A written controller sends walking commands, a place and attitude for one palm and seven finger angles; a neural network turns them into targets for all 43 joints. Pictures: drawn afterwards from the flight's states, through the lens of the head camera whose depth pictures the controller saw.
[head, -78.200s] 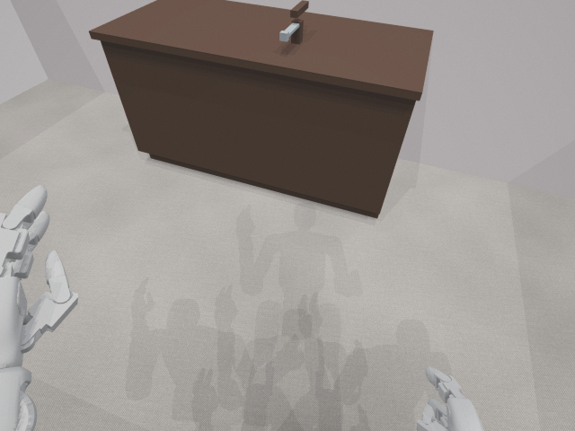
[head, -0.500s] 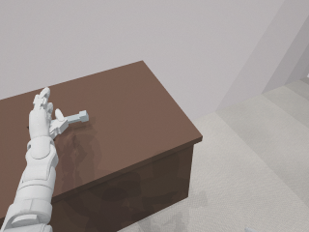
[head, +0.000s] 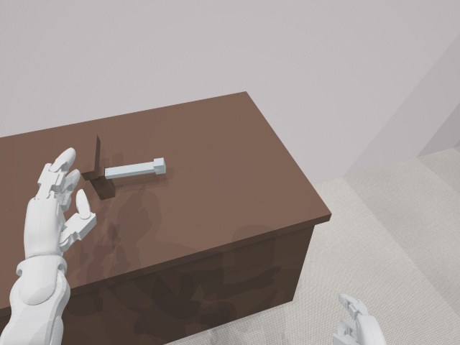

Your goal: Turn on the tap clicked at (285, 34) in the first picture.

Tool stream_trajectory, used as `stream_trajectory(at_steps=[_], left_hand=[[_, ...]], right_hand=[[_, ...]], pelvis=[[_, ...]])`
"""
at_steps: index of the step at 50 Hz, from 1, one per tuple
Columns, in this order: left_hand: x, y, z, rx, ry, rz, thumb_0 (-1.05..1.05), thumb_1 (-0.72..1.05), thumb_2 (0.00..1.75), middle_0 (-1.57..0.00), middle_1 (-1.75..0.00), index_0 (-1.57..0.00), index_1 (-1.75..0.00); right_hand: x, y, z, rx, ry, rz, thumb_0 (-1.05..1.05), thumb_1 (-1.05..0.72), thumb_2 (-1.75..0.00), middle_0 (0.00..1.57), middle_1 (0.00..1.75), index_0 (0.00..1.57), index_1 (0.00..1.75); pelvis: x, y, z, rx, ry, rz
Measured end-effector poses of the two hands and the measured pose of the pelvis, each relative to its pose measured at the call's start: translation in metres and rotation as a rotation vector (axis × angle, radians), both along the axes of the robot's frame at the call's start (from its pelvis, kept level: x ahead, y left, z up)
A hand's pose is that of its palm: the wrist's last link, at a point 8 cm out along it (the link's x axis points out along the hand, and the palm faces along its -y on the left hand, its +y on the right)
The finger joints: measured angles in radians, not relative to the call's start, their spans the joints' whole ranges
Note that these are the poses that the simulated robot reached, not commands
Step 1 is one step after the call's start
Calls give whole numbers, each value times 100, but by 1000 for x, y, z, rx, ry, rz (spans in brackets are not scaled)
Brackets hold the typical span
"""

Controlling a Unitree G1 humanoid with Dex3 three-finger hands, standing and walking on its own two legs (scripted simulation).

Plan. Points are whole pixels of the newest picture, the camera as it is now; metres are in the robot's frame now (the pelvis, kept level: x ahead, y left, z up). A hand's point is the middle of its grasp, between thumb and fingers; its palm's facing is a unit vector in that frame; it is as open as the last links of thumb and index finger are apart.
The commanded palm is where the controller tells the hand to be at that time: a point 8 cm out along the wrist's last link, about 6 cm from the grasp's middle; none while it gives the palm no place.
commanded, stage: draw the hand back beside the body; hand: left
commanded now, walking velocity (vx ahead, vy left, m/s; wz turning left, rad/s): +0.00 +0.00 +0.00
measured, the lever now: (159, 166) +0.51 +0.25 +0.01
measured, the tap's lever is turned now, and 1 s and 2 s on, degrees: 83 83 83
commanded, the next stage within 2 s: step back with the hand held close in 0.50 s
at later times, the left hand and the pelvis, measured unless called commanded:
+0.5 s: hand (73, 252) +0.19 +0.23 +0.15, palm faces +0.44 -0.83 -0.35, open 7.4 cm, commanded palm +0.14 +0.27 +0.16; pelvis -0.01 -0.01 +0.00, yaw +1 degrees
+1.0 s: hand (74, 263) +0.18 +0.23 +0.14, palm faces +0.36 -0.81 -0.46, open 7.4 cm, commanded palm +0.13 +0.27 +0.17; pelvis -0.03 -0.01 -0.01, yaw +0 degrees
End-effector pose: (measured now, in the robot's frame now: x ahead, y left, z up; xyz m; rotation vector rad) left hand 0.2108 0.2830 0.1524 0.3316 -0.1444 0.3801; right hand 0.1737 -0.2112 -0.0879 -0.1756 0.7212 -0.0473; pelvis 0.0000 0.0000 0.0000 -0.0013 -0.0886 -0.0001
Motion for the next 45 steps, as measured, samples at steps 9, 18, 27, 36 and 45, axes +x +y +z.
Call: stream_trajectory(at_steps=[9,18,27,36,45], left_hand=[[-41,0,10,62,1,25,2,89,90,-21,-30,-20,-29],[-69,-6,15,94,-10,56,1,89,90,-21,-30,-21,-30],[-67,-17,16,84,-27,47,2,89,90,-21,-30,-21,-30],[-63,-18,21,131,-36,39,1,89,90,-22,-30,-21,-30],[-64,-19,10,155,51,1,1,89,90,-21,-30,-21,-30]], right_hand=[[-7,-5,-5,-5,22,-4,1,-91,-90,20,30,20,30],[-4,-14,-3,-21,-15,-6,1,-91,-90,20,30,20,30],[-1,-19,2,-10,-59,-7,1,-91,-90,20,30,20,30],[-6,-28,-2,-2,-42,-27,1,-91,-90,20,30,20,30],[-27,-42,-8,-35,5,-99,1,-91,-90,20,30,20,30]], pelvis=[[1,0,-1,-2,-8,4],[-4,-6,-2,-3,-16,14],[-9,-14,-2,1,-21,14],[-10,-20,-4,-10,19,14],[-20,-12,-5,-1,74,3]])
